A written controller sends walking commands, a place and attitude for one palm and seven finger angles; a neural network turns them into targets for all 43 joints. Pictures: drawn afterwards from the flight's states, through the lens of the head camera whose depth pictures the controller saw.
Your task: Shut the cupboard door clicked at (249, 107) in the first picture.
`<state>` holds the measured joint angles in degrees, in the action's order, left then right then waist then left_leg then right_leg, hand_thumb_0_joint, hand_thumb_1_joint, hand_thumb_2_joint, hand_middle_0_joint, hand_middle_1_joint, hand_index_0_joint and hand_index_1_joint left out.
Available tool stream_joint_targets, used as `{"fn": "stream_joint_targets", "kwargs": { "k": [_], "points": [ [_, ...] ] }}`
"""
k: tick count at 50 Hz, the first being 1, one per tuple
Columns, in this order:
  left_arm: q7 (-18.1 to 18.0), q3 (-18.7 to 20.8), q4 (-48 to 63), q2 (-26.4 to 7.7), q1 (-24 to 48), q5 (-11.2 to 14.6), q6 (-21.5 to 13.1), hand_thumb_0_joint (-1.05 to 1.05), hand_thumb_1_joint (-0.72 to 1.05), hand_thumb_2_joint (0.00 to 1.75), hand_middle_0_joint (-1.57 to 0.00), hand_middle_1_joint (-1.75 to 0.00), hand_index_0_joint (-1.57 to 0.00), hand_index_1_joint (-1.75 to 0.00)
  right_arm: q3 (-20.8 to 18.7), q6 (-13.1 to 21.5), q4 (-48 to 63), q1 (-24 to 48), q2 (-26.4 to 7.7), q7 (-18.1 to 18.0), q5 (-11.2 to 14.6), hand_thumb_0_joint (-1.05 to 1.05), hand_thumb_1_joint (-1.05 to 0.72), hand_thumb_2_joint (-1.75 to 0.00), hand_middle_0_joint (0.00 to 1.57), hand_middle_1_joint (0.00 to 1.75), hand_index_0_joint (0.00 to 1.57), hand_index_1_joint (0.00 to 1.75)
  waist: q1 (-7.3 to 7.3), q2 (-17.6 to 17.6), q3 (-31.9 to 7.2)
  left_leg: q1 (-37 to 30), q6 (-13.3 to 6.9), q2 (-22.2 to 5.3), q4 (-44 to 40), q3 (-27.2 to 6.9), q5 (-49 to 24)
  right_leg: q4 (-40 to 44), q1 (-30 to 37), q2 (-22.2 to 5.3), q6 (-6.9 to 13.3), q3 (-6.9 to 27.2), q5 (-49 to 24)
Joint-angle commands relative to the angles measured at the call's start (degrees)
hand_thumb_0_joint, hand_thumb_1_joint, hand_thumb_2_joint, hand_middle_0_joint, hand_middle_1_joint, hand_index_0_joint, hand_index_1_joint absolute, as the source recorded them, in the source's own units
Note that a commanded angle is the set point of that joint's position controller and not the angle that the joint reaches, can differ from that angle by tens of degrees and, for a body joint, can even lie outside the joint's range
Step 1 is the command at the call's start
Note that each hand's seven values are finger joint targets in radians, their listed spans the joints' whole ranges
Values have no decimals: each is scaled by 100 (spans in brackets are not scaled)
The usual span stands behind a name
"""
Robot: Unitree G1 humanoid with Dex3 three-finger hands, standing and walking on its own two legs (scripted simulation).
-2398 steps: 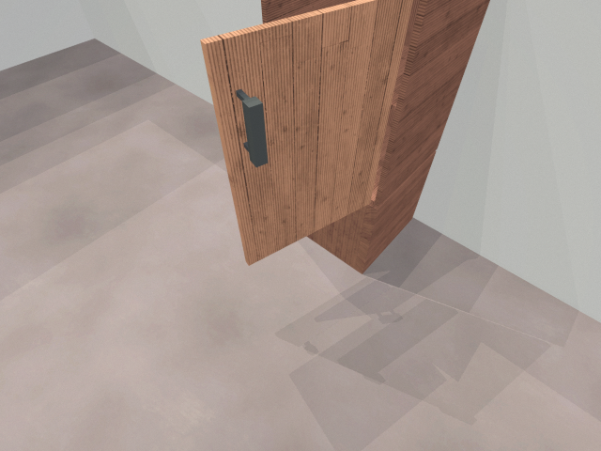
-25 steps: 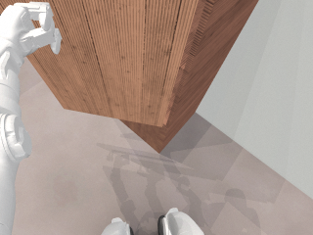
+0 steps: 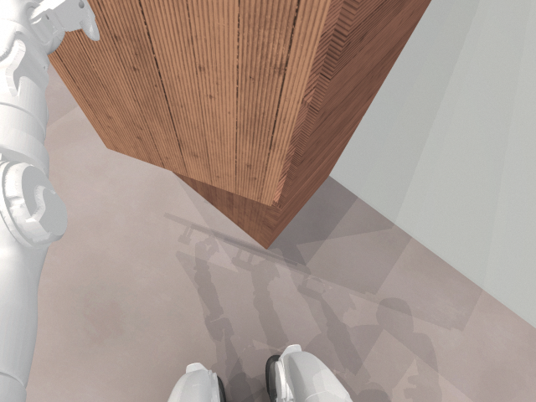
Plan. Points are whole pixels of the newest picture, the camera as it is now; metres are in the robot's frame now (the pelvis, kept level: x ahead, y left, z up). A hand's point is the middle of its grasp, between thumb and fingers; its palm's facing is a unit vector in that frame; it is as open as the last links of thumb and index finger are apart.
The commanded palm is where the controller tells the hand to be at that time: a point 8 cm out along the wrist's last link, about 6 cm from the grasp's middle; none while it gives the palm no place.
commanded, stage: pull the fist back off the door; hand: left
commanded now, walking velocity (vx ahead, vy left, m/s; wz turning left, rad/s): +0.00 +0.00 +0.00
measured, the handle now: out of the picture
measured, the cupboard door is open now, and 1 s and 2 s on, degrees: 20 20 20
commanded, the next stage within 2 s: draw the hand back to the body in 0.76 s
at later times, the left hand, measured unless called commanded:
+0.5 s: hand (77, 57) +0.52 +0.15 +0.15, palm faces +0.07 -1.00 -0.04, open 3.1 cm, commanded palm +0.48 +0.18 +0.15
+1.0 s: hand (72, 82) +0.47 +0.14 +0.16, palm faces +0.04 -1.00 -0.01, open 3.1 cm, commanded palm +0.42 +0.19 +0.16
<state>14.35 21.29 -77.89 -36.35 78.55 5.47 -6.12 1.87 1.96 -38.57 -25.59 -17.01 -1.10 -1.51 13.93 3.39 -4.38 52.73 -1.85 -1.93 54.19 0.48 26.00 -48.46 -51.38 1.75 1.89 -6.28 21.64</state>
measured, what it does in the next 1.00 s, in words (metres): stands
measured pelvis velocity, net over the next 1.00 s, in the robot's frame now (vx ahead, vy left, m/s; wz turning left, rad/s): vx -0.02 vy -0.01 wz -0.01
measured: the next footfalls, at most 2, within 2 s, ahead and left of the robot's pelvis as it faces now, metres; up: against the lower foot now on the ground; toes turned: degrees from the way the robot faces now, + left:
none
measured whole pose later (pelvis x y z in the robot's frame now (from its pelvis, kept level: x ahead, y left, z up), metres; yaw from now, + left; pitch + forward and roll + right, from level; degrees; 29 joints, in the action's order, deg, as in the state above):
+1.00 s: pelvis -0.02 -0.01 +0.03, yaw +0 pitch +12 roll +0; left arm 6.7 17.8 -64.2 -21.1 50.7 7.0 -17.5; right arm 1.4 2.3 -37.7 -21.1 -15.2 -0.6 1.2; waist 6.7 2.0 -4.6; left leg 33.4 -1.6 -0.4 42.8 2.9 20.9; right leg -41.3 -34.8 1.0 2.1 -3.2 18.1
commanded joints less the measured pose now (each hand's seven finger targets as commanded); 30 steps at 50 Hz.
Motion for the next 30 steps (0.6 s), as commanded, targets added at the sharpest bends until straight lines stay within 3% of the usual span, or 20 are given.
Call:
{"fn": "stream_joint_targets", "kwargs": {
  "k": [1,3,4,6,8,9,11,12,13,14,17,19,20,21,22,25,28,30],
  "points": [
    [-1542,-9,2011,-323,2216,-514,-635,0,90,90,-130,-150,-130,-150,-394,-14,229,-1680,-877,356,-229,0,-90,-90,20,30,20,30,91,1050,-3518,-3143,101,-76,-366,-595,-4087,432,1188,126,-149,347,-2637],
    [-1633,-226,2218,-137,2158,-758,-888,0,90,90,-130,-150,-130,-150,-464,-73,187,-1714,-892,444,-233,0,-90,-90,20,30,20,30,128,912,-3522,-3329,105,-74,-447,-596,-4095,513,1260,162,-143,360,-2660],
    [-1582,-113,2122,-302,2051,-775,-939,0,90,90,-130,-150,-130,-150,-493,-110,168,-1726,-921,445,-206,0,-90,-90,20,30,20,30,113,763,-3496,-3274,90,-52,-527,-558,-3871,580,1477,169,-132,382,-2664],
    [-1366,-113,2077,-296,2224,-645,-973,0,90,90,-130,-150,-130,-150,-516,-161,180,-1690,-927,414,-145,0,-90,-90,20,30,20,30,151,481,-3432,-3079,37,42,-717,-444,-3453,720,1970,184,-132,451,-2847],
    [-1212,115,1993,-470,2239,-472,-999,0,90,90,-130,-150,-130,-150,-513,-169,189,-1606,-914,351,-73,0,-90,-90,20,30,20,30,67,410,-3373,-2948,18,109,-854,-339,-3220,832,2321,180,-133,521,-2993],
    [-1186,452,1995,-882,2104,-455,-1045,0,90,90,-130,-150,-130,-150,-501,-174,187,-1608,-915,318,-56,0,-90,-90,20,30,20,30,-76,433,-3397,-2870,17,114,-908,-305,-3191,832,2553,166,-116,540,-3076],
    [-1192,543,2052,-915,1777,-424,-1162,0,90,90,-130,-150,-130,-150,-471,-153,263,-1517,-846,297,-36,0,-90,-90,20,30,20,30,-177,359,-3213,-2674,-13,156,-998,-191,-3141,877,2859,154,-120,588,-3310],
    [-1213,614,2114,-993,1516,-461,-1273,0,90,90,-130,-150,-130,-150,-465,-141,307,-1498,-825,288,-36,0,-90,-90,20,30,20,30,-283,501,-3134,-2708,-6,164,-1015,-158,-3218,863,2889,144,-99,585,-3355],
    [-1228,474,2176,-791,1318,-484,-1368,0,90,90,-130,-150,-130,-150,-451,-121,335,-1451,-773,303,-39,0,-90,-90,20,30,20,30,-297,480,-3113,-2733,-3,172,-1047,-139,-3241,858,2905,143,-111,579,-3396],
    [-1251,746,2104,-1033,817,-511,-1438,0,90,90,-130,-150,-130,-150,-476,-119,361,-1425,-779,300,-38,0,-90,-90,20,30,20,30,-458,391,-3029,-2631,-10,167,-1042,-84,-3277,852,3041,136,-100,597,-3494],
    [-1122,477,1980,-542,-232,-436,-1428,0,90,90,-130,-150,-130,-150,-511,-151,508,-1318,-768,326,19,0,-90,-90,20,30,20,30,-573,49,-2703,-2480,-23,203,-1210,45,-3342,910,3423,106,-105,585,-3839],
    [-952,511,2010,-490,-775,-292,-1284,0,90,90,-130,-150,-130,-150,-541,-201,583,-1192,-813,311,88,0,-90,-90,20,30,20,30,-671,-276,-2553,-2380,-24,211,-1325,124,-3185,986,3640,90,-136,594,-3994],
    [-836,285,2151,-192,-871,-178,-1202,0,90,90,-130,-150,-130,-150,-546,-222,659,-1080,-807,304,128,0,-90,-90,20,30,20,30,-645,-340,-2444,-2359,-30,238,-1386,173,-3044,1050,3710,77,-156,611,-4043],
    [-759,267,2215,-116,-960,-78,-1125,0,90,90,-130,-150,-130,-150,-560,-242,683,-1022,-814,288,163,0,-90,-90,20,30,20,30,-658,-535,-2311,-2327,-37,246,-1439,192,-2868,1115,3761,65,-176,610,-4023],
    [-679,-4,2551,216,-841,48,-1130,0,90,90,-130,-150,-130,-150,-571,-236,734,-913,-793,268,197,0,-90,-90,20,30,20,30,-594,-313,-2328,-2565,-50,256,-1467,209,-2944,1147,3712,59,-166,602,-3997],
    [-645,-178,3322,424,-482,289,-1263,0,90,90,-130,-150,-130,-150,-594,-187,676,-662,-751,182,230,0,-90,-90,20,30,20,30,-570,-213,-2277,-2948,-60,244,-1472,155,-2740,1274,3471,77,-171,625,-3582],
    [-752,-625,3963,817,58,346,-1532,0,90,90,-130,-150,-130,-150,-583,-77,548,-432,-660,109,256,0,-90,-90,20,30,20,30,-445,165,-2289,-3465,-64,235,-1431,61,-2701,1290,3094,84,-144,609,-3198],
    [-853,-562,3905,659,86,274,-1604,0,90,90,-130,-150,-130,-150,-567,-36,440,-342,-661,71,258,0,-90,-90,20,30,20,30,-461,193,-2319,-3495,-42,230,-1435,3,-2509,1259,2987,57,-131,600,-2891]
  ]
}}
